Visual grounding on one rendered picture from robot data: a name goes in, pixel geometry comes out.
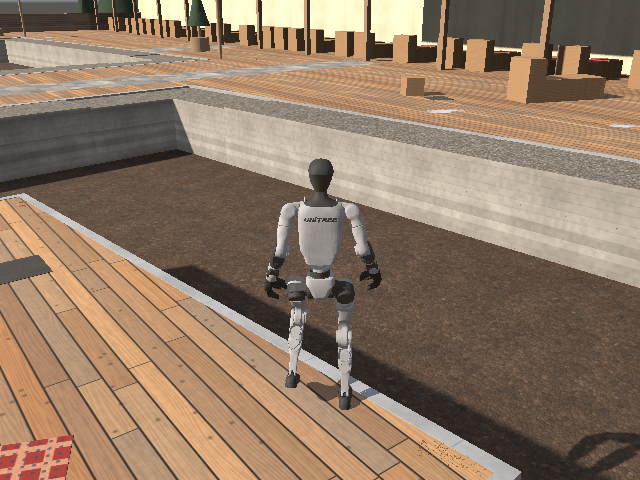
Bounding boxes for left robot forearm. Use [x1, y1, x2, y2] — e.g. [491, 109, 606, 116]
[266, 243, 285, 282]

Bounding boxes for left robot upper arm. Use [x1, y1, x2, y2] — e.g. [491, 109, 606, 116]
[274, 202, 300, 259]

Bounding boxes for left robot hand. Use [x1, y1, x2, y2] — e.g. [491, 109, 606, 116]
[264, 278, 287, 299]

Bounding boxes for right robot shin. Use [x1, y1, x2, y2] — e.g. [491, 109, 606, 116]
[338, 330, 352, 397]

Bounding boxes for right robot forearm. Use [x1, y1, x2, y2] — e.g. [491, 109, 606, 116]
[361, 241, 379, 274]

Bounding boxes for right robot hand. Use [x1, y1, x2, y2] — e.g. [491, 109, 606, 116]
[359, 269, 382, 290]

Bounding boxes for robot right thigh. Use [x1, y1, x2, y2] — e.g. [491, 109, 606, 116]
[334, 278, 355, 348]

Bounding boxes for right robot upper arm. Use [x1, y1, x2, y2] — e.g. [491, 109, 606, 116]
[341, 202, 371, 257]

